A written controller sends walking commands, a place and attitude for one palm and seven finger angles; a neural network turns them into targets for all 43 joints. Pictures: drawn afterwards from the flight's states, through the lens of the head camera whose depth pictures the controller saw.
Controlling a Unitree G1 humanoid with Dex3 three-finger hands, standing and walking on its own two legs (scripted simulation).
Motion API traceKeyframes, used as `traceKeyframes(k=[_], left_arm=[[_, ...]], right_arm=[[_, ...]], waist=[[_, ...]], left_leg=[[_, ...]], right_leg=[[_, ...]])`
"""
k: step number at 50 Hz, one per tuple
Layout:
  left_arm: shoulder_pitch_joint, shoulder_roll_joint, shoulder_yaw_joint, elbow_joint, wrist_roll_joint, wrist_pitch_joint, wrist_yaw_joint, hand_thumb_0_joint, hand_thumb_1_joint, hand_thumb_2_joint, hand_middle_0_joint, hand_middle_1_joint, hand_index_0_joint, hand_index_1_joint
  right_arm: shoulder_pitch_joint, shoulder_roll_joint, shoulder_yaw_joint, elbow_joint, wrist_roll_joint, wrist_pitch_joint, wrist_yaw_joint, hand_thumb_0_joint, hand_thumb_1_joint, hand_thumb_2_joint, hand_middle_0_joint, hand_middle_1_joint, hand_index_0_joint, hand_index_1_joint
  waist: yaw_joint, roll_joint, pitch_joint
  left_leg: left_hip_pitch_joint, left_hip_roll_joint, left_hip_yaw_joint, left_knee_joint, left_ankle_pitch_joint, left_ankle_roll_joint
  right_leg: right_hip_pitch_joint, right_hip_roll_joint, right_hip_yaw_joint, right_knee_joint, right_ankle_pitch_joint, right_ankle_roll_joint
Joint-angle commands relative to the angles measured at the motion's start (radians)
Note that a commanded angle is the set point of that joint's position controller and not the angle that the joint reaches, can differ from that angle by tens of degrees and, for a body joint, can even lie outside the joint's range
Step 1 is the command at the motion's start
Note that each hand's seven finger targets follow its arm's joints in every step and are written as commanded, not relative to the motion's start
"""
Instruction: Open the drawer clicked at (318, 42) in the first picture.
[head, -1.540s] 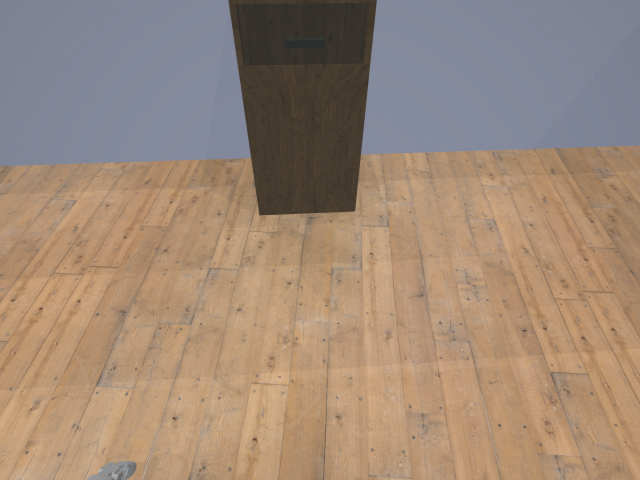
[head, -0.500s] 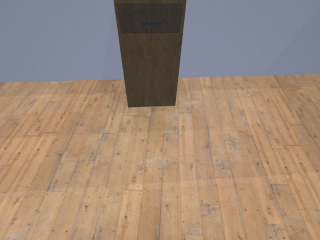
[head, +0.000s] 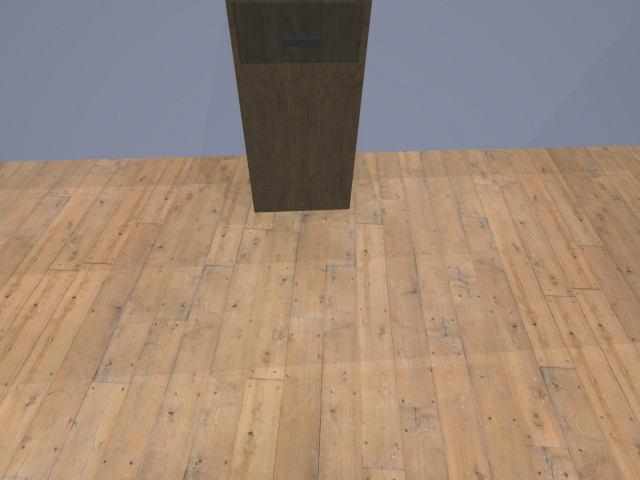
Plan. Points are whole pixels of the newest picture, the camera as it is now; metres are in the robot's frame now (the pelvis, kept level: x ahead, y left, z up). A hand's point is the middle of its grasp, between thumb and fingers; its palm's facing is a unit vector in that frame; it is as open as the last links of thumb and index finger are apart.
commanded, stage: walk to a spot facing it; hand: left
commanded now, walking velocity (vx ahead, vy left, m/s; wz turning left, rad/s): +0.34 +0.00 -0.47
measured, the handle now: (300, 39) +1.35 +0.15 +0.00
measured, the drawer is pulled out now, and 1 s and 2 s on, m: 0.00 0.00 0.00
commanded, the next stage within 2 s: turn to face it in 1.30 s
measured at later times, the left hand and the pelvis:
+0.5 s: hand out of the picture +0.10 +0.13 -0.18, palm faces -0.08 -0.98 -0.20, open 7.4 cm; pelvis +0.10 -0.05 -0.01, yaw -10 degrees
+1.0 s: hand (257, 349) +0.38 +0.14 -0.19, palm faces -0.24 -0.96 -0.16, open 7.4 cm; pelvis +0.33 -0.03 -0.01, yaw -19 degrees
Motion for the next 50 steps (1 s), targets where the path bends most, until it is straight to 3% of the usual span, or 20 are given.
traceKeyframes(k=[1,5,9,13,14,16,17,18,19,23,28,36,37,39,40,41,42,43,46,50], left_arm=[[-0.006,0.139,0.029,-0.048,-0.005,-0.018,0.017,0.0,0.9,0.9,-0.2,-0.3,-0.2,-0.3],[0.064,0.09,0.032,-0.052,0.006,0.015,0.002,0.0,0.9,0.9,-0.2,-0.3,-0.2,-0.3],[0.099,0.049,0.047,-0.099,0.009,0.008,-0.017,0.0,0.9,0.9,-0.2,-0.3,-0.2,-0.3],[0.04,-0.004,0.056,-0.155,0.006,-0.015,-0.028,0.0,0.9,0.9,-0.2,-0.3,-0.2,-0.3],[0.048,-0.018,0.06,-0.156,0.007,-0.021,-0.03,0.0,0.9,0.9,-0.2,-0.3,-0.2,-0.3],[0.215,-0.042,0.067,-0.098,0.01,-0.031,-0.032,0.0,0.9,0.9,-0.2,-0.3,-0.2,-0.3],[0.359,0.011,0.083,-0.049,0.014,-0.041,-0.024,0.0,0.9,0.9,-0.2,-0.3,-0.2,-0.3],[0.484,0.131,0.11,-0.014,0.014,-0.053,-0.003,0.0,0.9,0.9,-0.2,-0.3,-0.2,-0.3],[0.525,0.11,0.102,-0.006,-0.004,-0.051,0.014,0.0,0.9,0.9,-0.2,-0.3,-0.2,-0.3],[0.344,-0.01,0.075,-0.044,0.006,-0.066,0.022,0.0,0.9,0.9,-0.2,-0.3,-0.2,-0.3],[0.367,-0.046,0.067,-0.015,0.008,-0.085,0.024,0.0,0.9,0.9,-0.2,-0.3,-0.2,-0.3],[0.389,-0.058,0.07,0.02,0.011,-0.082,0.037,0.0,0.9,0.9,-0.2,-0.3,-0.2,-0.3],[0.389,-0.055,0.072,0.022,0.01,-0.082,0.037,0.0,0.9,0.9,-0.2,-0.3,-0.2,-0.3],[0.364,-0.047,0.077,0.02,0.009,-0.084,0.038,0.0,0.9,0.9,-0.2,-0.3,-0.2,-0.3],[0.357,-0.055,0.079,0.013,0.003,-0.085,0.036,0.0,0.9,0.9,-0.2,-0.3,-0.2,-0.3],[0.416,-0.103,0.08,0.003,-0.009,-0.083,0.027,0.0,0.9,0.9,-0.2,-0.3,-0.2,-0.3],[0.415,-0.136,0.068,-0.025,-0.014,-0.086,0.017,0.0,0.9,0.9,-0.2,-0.3,-0.2,-0.3],[0.338,-0.116,0.069,-0.053,-0.007,-0.082,0.02,0.0,0.9,0.9,-0.2,-0.3,-0.2,-0.3],[0.247,-0.146,0.08,-0.051,0.013,-0.055,0.0,0.0,0.9,0.9,-0.2,-0.3,-0.2,-0.3],[0.277,-0.188,0.085,-0.058,0.025,-0.009,-0.01,0.0,0.9,0.9,-0.2,-0.3,-0.2,-0.3]], right_arm=[[-0.02,-0.141,-0.021,-0.047,-0.007,-0.016,-0.013,0.0,-0.9,-0.9,0.2,0.3,0.2,0.3],[0.059,-0.098,-0.024,-0.041,-0.02,0.007,-0.007,0.0,-0.9,-0.9,0.2,0.3,0.2,0.3],[0.118,-0.15,-0.057,-0.066,-0.018,0.0,-0.011,0.0,-0.9,-0.9,0.2,0.3,0.2,0.3],[0.192,-0.133,-0.076,-0.065,-0.017,-0.028,-0.016,0.0,-0.9,-0.9,0.2,0.3,0.2,0.3],[0.188,-0.115,-0.073,-0.066,-0.02,-0.031,-0.017,0.0,-0.9,-0.9,0.2,0.3,0.2,0.3],[0.137,-0.087,-0.067,-0.074,-0.019,-0.032,-0.018,0.0,-0.9,-0.9,0.2,0.3,0.2,0.3],[0.114,-0.043,-0.058,-0.089,-0.011,-0.033,-0.013,0.0,-0.9,-0.9,0.2,0.3,0.2,0.3],[0.066,0.04,-0.037,-0.146,-0.004,-0.04,-0.003,0.0,-0.9,-0.9,0.2,0.3,0.2,0.3],[0.005,0.002,-0.045,-0.171,-0.013,-0.044,-0.002,0.0,-0.9,-0.9,0.2,0.3,0.2,0.3],[0.041,0.053,-0.055,-0.117,-0.019,-0.043,0.007,0.0,-0.9,-0.9,0.2,0.3,0.2,0.3],[0.067,0.104,-0.059,-0.119,-0.016,-0.025,0.018,0.0,-0.9,-0.9,0.2,0.3,0.2,0.3],[-0.075,0.131,-0.052,-0.187,-0.006,-0.047,0.028,0.0,-0.9,-0.9,0.2,0.3,0.2,0.3],[-0.061,0.125,-0.054,-0.182,-0.006,-0.05,0.025,0.0,-0.9,-0.9,0.2,0.3,0.2,0.3],[0.124,0.097,-0.067,-0.125,-0.015,-0.059,0.008,0.0,-0.9,-0.9,0.2,0.3,0.2,0.3],[0.285,0.052,-0.077,-0.079,-0.021,-0.063,-0.003,0.0,-0.9,-0.9,0.2,0.3,0.2,0.3],[0.406,-0.05,-0.101,-0.051,-0.035,-0.066,-0.015,0.0,-0.9,-0.9,0.2,0.3,0.2,0.3],[0.476,-0.111,-0.112,-0.036,-0.029,-0.063,-0.016,0.0,-0.9,-0.9,0.2,0.3,0.2,0.3],[0.394,-0.081,-0.104,-0.056,-0.012,-0.052,-0.017,0.0,-0.9,-0.9,0.2,0.3,0.2,0.3],[0.223,0.093,-0.059,-0.083,-0.018,-0.074,-0.022,0.0,-0.9,-0.9,0.2,0.3,0.2,0.3],[0.219,0.128,-0.062,-0.078,-0.018,-0.094,-0.026,0.0,-0.9,-0.9,0.2,0.3,0.2,0.3]], waist=[[-0.005,0.002,-0.062],[-0.006,0.022,0.041],[-0.017,0.122,0.109],[-0.046,0.165,0.086],[-0.037,0.148,0.092],[0.047,0.088,0.034],[0.111,-0.075,-0.004],[0.145,-0.419,0.004],[0.15,-0.264,0.011],[0.042,-0.018,0.111],[0.006,-0.077,0.093],[0.033,-0.115,0.129],[0.025,-0.11,0.124],[-0.06,-0.095,0.033],[-0.123,-0.052,-0.066],[-0.143,0.152,-0.211],[-0.132,0.322,-0.256],[-0.104,0.182,-0.139],[-0.025,0.093,0.085],[0.03,0.074,0.06]], left_leg=[[0.024,0.113,-0.08,-0.053,0.069,0.023],[-0.045,0.114,-0.068,-0.06,-0.35,0.026],[-0.021,0.239,-0.196,-0.136,-0.514,0.107],[0.115,0.36,-0.2,-0.137,-0.199,0.189],[0.087,0.349,-0.15,-0.098,-0.091,0.175],[-0.061,0.258,0.019,0.112,-0.028,0.098],[-0.243,0.161,0.119,0.375,-0.083,0.043],[-0.549,0.03,0.191,0.673,-0.366,-0.009],[-0.581,0.058,0.064,0.764,-0.37,0.007],[-0.538,0.136,0.026,0.78,-0.154,-0.002],[-0.53,0.123,0.073,0.663,-0.009,-0.032],[-0.407,0.086,0.115,0.343,0.034,0.005],[-0.344,0.062,0.133,0.317,0.023,0.016],[-0.106,0.012,0.155,0.217,0.044,0.038],[0.108,0.047,0.107,0.177,0.084,0.056],[0.364,0.274,-0.188,0.147,0.07,0.132],[0.409,0.487,-0.508,-0.042,0.055,0.217],[0.265,0.494,-0.523,-0.111,-0.085,0.24],[-0.089,0.371,-0.221,-0.175,-0.114,0.144],[-0.167,0.304,0.006,-0.198,-0.015,0.126]], right_leg=[[-0.015,-0.115,0.099,-0.07,0.054,-0.023],[-0.148,-0.065,0.13,-0.038,-0.325,-0.036],[-0.306,0.022,0.04,0.198,-0.29,-0.035],[-0.429,-0.043,-0.027,0.384,-0.294,-0.017],[-0.377,-0.053,-0.04,0.339,-0.285,-0.018],[-0.073,-0.018,-0.102,0.147,-0.124,-0.026],[0.142,-0.08,0.038,0.03,-0.124,-0.058],[0.264,-0.343,0.494,-0.146,-0.117,-0.158],[0.235,-0.38,0.582,-0.181,-0.092,-0.208],[0.037,-0.305,0.381,-0.176,-0.045,-0.23],[0.049,-0.213,0.194,-0.194,0.152,-0.188],[0.087,-0.198,0.125,-0.148,0.392,-0.153],[0.076,-0.196,0.12,-0.113,0.473,-0.152],[0.054,-0.16,0.078,0.103,0.651,-0.129],[-0.019,-0.127,0.057,0.303,0.585,-0.106],[-0.228,-0.018,-0.015,0.587,0.226,-0.065],[-0.386,0.075,-0.024,0.909,-0.335,-0.053],[-0.433,-0.001,0.039,0.99,-0.318,-0.071],[-0.427,-0.097,0.033,0.97,-0.112,-0.05],[-0.398,-0.119,0.005,0.87,-0.02,-0.022]])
